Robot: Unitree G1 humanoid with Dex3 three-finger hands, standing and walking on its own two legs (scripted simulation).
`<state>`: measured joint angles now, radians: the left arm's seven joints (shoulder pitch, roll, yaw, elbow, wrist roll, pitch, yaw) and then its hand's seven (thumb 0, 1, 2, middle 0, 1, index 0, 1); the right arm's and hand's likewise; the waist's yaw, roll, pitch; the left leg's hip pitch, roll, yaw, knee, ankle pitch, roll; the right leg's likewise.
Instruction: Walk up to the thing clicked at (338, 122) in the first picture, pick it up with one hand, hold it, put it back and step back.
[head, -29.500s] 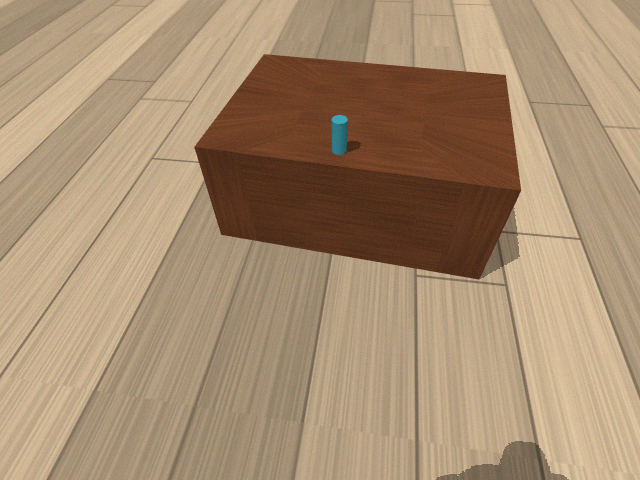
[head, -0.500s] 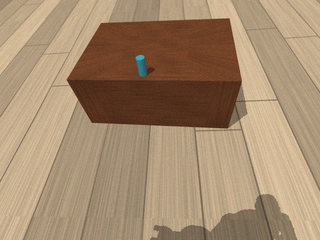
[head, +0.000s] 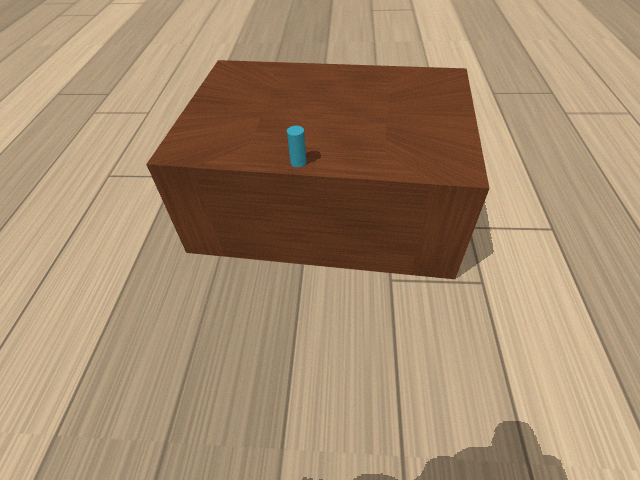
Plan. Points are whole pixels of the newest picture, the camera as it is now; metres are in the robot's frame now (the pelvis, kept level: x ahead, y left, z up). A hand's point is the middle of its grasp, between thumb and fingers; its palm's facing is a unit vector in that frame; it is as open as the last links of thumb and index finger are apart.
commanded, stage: step back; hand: left
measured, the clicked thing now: (296, 146) +1.07 +0.15 -0.25
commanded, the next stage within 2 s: stand in 0.36 s
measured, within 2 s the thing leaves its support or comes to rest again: neither
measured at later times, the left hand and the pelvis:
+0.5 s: hand (140, 479) +0.16 +0.28 -0.14, palm faces -0.03 -0.93 -0.37, open 7.4 cm; pelvis +0.04 +0.02 +0.01, yaw -2 degrees
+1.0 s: hand out of the picture +0.08 +0.26 -0.13, palm faces -0.05 -0.94 -0.34, open 7.4 cm; pelvis +0.00 +0.00 +0.02, yaw -2 degrees
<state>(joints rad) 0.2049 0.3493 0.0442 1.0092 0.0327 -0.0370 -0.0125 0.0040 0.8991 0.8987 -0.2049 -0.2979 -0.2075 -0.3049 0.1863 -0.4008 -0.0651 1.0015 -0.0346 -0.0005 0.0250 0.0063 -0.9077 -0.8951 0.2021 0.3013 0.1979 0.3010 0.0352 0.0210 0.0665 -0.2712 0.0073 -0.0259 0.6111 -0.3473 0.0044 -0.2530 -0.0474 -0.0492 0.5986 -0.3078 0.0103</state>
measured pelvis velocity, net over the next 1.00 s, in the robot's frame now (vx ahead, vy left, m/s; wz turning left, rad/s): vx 0.00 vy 0.00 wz -0.03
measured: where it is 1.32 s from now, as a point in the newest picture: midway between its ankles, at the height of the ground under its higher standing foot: outside the picture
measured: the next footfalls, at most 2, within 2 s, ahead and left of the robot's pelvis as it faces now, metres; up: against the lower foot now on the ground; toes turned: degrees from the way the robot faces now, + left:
none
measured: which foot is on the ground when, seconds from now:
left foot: down 0.00-1.00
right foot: down 0.00-1.00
